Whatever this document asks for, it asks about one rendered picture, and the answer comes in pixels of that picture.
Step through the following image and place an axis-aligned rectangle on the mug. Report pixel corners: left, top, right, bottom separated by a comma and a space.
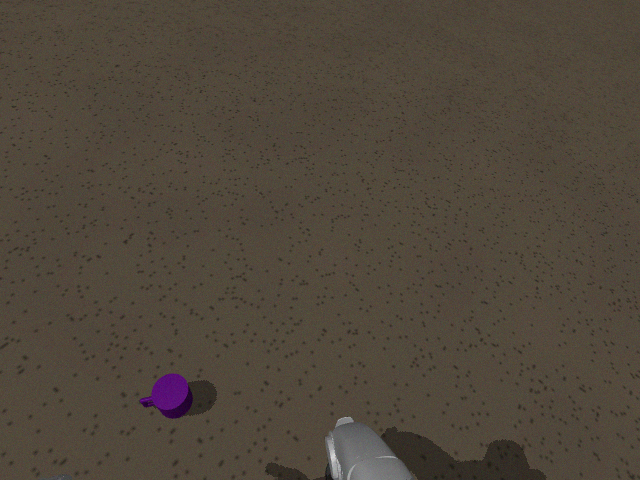
140, 374, 193, 419

